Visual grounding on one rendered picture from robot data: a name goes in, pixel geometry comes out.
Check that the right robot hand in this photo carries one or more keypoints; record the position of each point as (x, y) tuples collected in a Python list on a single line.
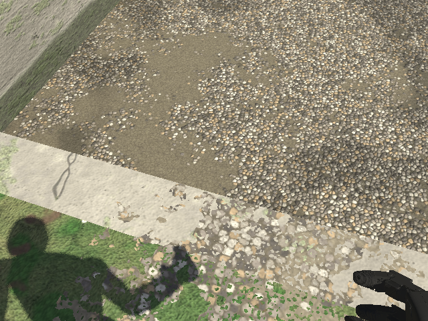
[(397, 286)]

